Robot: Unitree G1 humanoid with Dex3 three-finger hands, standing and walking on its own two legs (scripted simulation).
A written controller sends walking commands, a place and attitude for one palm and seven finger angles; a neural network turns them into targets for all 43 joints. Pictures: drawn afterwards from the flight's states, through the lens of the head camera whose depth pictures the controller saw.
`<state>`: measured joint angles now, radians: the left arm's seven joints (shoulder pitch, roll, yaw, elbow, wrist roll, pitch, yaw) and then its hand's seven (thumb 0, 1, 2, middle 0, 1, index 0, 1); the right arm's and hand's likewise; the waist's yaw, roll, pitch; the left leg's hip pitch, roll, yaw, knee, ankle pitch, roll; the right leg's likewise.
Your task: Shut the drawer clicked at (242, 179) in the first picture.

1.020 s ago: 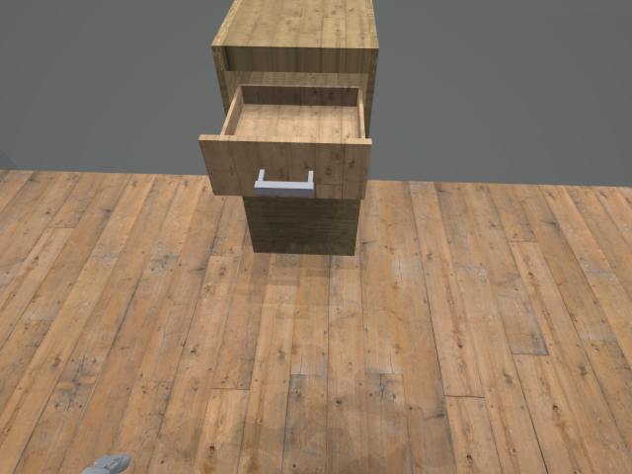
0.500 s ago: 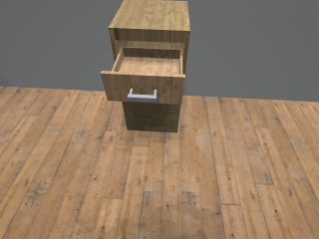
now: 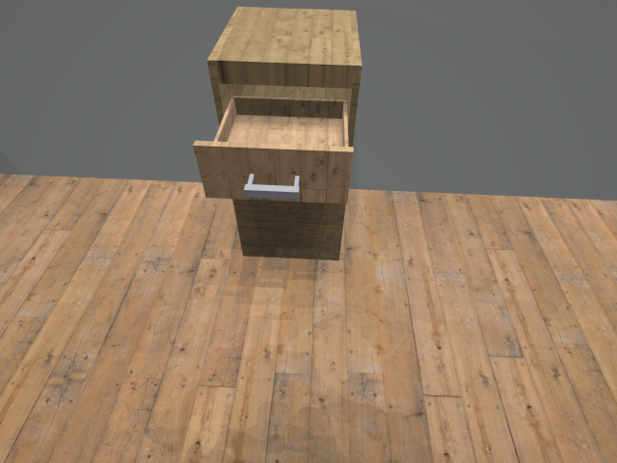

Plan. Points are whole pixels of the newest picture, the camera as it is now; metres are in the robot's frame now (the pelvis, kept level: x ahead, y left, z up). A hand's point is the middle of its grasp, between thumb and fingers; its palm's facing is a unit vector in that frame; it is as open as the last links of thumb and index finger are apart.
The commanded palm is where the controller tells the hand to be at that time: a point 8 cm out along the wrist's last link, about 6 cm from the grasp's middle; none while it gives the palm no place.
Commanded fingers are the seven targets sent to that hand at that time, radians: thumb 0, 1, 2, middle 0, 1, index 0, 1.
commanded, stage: look at it before walking up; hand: left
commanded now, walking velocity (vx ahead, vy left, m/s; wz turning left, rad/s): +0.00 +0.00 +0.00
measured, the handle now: (273, 185) +0.72 +0.13 -0.10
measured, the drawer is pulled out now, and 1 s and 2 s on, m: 0.29 0.29 0.29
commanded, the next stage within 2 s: take the last steps up to it in 0.42 s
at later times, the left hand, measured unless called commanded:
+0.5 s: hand out of the picture +0.05 +0.24 -0.16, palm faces -0.02 -0.95 -0.31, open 7.4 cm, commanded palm none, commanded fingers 0.00 0.90 0.90 -0.20 -0.30 -0.20 -0.30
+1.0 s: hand out of the picture +0.04 +0.15 -0.20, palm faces +0.06 -0.98 -0.17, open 7.4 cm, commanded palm none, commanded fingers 0.00 0.90 0.90 -0.20 -0.30 -0.20 -0.30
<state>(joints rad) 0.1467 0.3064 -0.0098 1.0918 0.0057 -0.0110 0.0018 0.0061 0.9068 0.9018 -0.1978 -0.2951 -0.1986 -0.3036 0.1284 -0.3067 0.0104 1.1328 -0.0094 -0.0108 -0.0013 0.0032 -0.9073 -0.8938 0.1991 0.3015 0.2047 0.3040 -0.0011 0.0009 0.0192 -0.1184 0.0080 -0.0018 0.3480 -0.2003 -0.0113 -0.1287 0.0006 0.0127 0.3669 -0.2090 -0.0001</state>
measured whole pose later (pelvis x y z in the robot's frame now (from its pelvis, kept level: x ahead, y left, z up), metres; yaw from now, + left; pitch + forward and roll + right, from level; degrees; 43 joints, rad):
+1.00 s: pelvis +0.08 -0.02 -0.02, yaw +0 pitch -1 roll -1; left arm 0.38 0.15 0.04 1.12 0.02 -0.06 0.00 0.01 0.91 0.90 -0.19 -0.29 -0.20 -0.30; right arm 0.38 -0.13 -0.02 1.18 -0.02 -0.02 -0.02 0.00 -0.91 -0.89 0.20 0.30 0.20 0.30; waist 0.00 0.01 0.03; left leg -0.28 0.06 0.03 0.91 -0.50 0.02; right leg -0.14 0.02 -0.08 0.58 -0.44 -0.04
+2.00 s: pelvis +0.37 -0.01 -0.01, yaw -2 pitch -1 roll -3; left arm 0.40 0.12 0.04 1.13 0.02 -0.04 0.01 0.00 0.92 0.90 -0.20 -0.29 -0.20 -0.30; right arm 0.24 -0.17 -0.05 1.07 -0.02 -0.03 0.00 0.01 -0.93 -0.89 0.19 0.30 0.20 0.30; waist 0.02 0.00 0.04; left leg -0.36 0.08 0.12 0.60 -0.25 0.01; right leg -0.10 -0.02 -0.13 0.44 -0.31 0.02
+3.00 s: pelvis +0.38 -0.06 -0.01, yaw -2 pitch -1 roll +0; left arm 0.27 0.17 -0.01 1.00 0.01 -0.01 0.04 0.00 0.93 0.90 -0.20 -0.29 -0.20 -0.30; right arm 0.26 -0.16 -0.01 1.09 -0.01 0.01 0.00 0.00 -0.92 -0.89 0.20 0.30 0.20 0.30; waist -0.02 0.01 0.04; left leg -0.23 0.01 0.07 0.48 -0.24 0.02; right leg -0.20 -0.02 -0.04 0.49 -0.28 0.00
